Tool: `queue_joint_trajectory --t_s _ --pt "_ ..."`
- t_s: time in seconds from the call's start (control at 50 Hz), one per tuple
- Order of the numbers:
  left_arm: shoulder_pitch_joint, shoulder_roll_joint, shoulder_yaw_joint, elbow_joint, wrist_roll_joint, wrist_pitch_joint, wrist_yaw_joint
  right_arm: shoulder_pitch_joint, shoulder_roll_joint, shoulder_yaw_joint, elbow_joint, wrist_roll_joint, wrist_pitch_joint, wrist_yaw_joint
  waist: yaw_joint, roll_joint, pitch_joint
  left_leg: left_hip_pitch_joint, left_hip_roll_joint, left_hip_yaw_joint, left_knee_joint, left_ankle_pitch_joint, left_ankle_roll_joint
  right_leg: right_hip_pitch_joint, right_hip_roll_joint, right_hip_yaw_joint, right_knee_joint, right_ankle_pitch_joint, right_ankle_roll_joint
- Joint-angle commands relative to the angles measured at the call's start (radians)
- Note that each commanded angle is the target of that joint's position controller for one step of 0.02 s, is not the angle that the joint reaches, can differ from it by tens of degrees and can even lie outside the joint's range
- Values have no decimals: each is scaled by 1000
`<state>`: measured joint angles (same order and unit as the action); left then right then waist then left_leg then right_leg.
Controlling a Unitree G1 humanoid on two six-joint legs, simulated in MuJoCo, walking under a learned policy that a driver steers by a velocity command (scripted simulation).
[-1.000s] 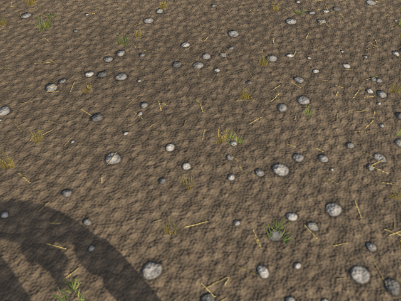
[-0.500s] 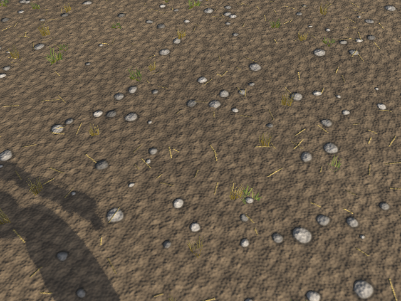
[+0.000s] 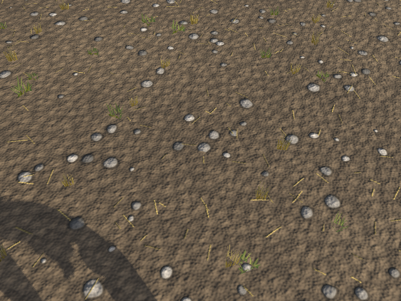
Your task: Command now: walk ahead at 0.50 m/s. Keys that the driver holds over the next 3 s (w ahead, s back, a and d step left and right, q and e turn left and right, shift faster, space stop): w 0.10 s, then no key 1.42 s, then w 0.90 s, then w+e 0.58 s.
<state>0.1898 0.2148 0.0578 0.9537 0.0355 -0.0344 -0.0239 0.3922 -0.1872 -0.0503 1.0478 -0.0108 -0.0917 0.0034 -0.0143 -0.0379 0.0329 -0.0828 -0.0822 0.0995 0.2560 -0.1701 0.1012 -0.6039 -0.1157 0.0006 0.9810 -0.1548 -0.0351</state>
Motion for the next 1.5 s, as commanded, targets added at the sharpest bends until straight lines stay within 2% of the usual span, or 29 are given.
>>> queue_joint_trajectory --t_s 0.02,0.1,0.16,0.2,0.22,0.24,0.26,0.28,0.3,0.32,0.34,0.36,0.38,0.4,0.44,0.52,0.56,0.6,0.62,0.64,0.66,0.68,0.7,0.72,0.76,0.8,0.88,1.14,1.5 --pt "-57 35 2 -62 -6 0 -4 32 -108 -12 -40 2 -15 -3 7 87 64 -23 262 -183 -166 179 105 -68 -8 -27 -121 100 23" --pt "-176 21 -10 -102 -12 -6 -5 103 -112 -10 -20 -1 -15 -8 -30 100 70 64 263 -149 -147 276 98 -51 25 -62 -290 160 16" --pt "-191 9 -17 -107 -11 -19 4 119 -100 -3 -1 -10 -9 -17 -30 103 73 115 264 -98 -42 588 80 19 69 -90 -383 137 -7" --pt "-130 24 -12 -88 -11 -32 15 100 -111 -4 4 -14 -8 -23 -4 131 39 133 271 -93 52 759 57 123 105 -90 -417 90 -34" --pt "-51 44 -4 -60 -9 -40 21 82 -121 -7 3 -13 -8 -27 27 139 7 146 265 -99 130 826 41 202 130 -87 -451 77 -51" --pt "73 59 4 -13 -2 -54 28 57 -127 -8 2 -5 -4 -29 84 111 -44 142 233 -83 272 808 18 331 150 -95 -551 162 -68" --pt "189 106 17 23 15 -71 36 66 -115 -3 -6 9 -6 -30 116 66 -124 24 191 -64 447 601 -11 543 58 -33 -560 456 -88" --pt "294 195 36 34 35 -75 37 164 -39 14 -21 39 -3 -34 98 -107 -292 -221 86 -11 783 -33 -45 859 -245 228 -438 998 -200" --pt "279 188 34 29 -19 -59 27 258 -45 6 16 63 13 -37 77 -163 -443 -315 -8 -104 983 -478 -57 924 -354 419 -478 1168 -336" --pt "179 146 24 3 -41 -47 24 184 -87 -7 14 28 28 -37 52 -44 -344 -329 45 -167 1002 -415 -61 770 -294 328 -540 983 -313" --pt "81 85 4 -10 -38 -43 28 88 -67 -5 -9 2 33 -32 36 -34 -197 -367 71 -158 968 -363 -66 629 -245 256 -600 815 -278" --pt "43 36 -13 -7 -32 -41 35 46 -51 -5 -13 -12 40 -27 13 -13 -104 -346 104 -160 895 -318 -73 506 -196 186 -655 723 -236" --pt "28 17 -23 -2 -33 -40 44 39 -45 -6 -15 -23 54 -22 -11 -25 -69 -294 121 -156 824 -284 -81 418 -156 132 -688 662 -205" --pt "28 13 -27 6 -27 -40 48 68 -26 -2 1 -27 70 -19 -30 -30 -72 -221 116 -140 785 -256 -86 359 -129 92 -700 646 -186" --pt "34 37 -28 15 -17 -46 47 95 0 5 21 -20 92 -21 -52 -32 -97 -151 104 -117 700 -236 -95 314 -106 51 -708 619 -182" --pt "61 67 -28 31 -11 -34 43 4 -22 12 17 -16 118 -38 -23 -72 -84 -135 112 -95 489 -200 -95 297 -90 74 -758 204 -165" --pt "70 71 -26 38 -13 -18 44 -30 -29 15 18 -12 121 -39 -8 -74 -58 -121 113 -88 425 -173 -92 271 -89 108 -794 -58 -156" --pt "59 69 -27 41 -23 -1 47 -30 -18 22 30 -12 115 -38 -19 -47 -22 -72 109 -75 312 -117 -84 232 -84 130 -799 -226 -133" --pt "59 64 -28 43 -27 6 48 -20 -11 27 39 -14 109 -39 -23 -23 -3 -32 114 -78 228 -70 -77 206 -76 133 -794 -282 -108" --pt "81 54 -30 52 -27 10 49 -18 -21 30 40 -19 100 -41 -19 8 20 -9 148 -124 143 -25 -70 191 -61 136 -788 -315 -70" --pt "97 46 -29 54 -27 12 48 -6 -47 31 40 -27 88 -45 -2 39 37 -15 208 -191 84 -29 -59 198 -31 121 -749 -279 -40" --pt "143 15 -31 62 -39 17 45 -51 -70 27 45 -6 83 -44 49 157 79 -155 216 -231 61 -108 -47 271 44 50 -736 -179 -21" --pt "144 17 -32 78 -33 18 45 -68 -34 35 44 2 75 -41 46 156 70 -231 215 -234 20 -152 -55 393 50 35 -692 -78 -16" --pt "152 19 -31 86 -29 18 45 -72 -25 39 45 5 66 -39 50 138 50 -251 206 -222 8 -144 -65 455 42 38 -675 -34 -18" --pt "156 30 -29 99 -25 17 46 -69 -32 38 48 8 62 -44 49 102 35 -219 189 -201 16 -95 -70 471 30 48 -673 -19 -22" --pt "150 17 -34 108 -25 15 48 -49 -26 39 57 6 63 -45 39 72 33 -173 185 -193 29 -59 -64 441 24 52 -683 -24 -22" --pt "147 7 -39 127 -28 15 53 -26 -20 41 67 3 66 -45 28 50 37 -150 185 -188 36 -37 -57 430 24 50 -689 -17 -16" --pt "179 -8 -48 175 -28 18 61 0 -6 50 90 3 69 -48 24 45 43 -125 180 -177 43 4 -54 435 19 51 -675 26 -14" --pt "198 -26 -52 202 -28 19 65 26 6 57 106 3 71 -51 24 43 55 -118 177 -173 46 12 -54 440 17 53 -669 39 -14"
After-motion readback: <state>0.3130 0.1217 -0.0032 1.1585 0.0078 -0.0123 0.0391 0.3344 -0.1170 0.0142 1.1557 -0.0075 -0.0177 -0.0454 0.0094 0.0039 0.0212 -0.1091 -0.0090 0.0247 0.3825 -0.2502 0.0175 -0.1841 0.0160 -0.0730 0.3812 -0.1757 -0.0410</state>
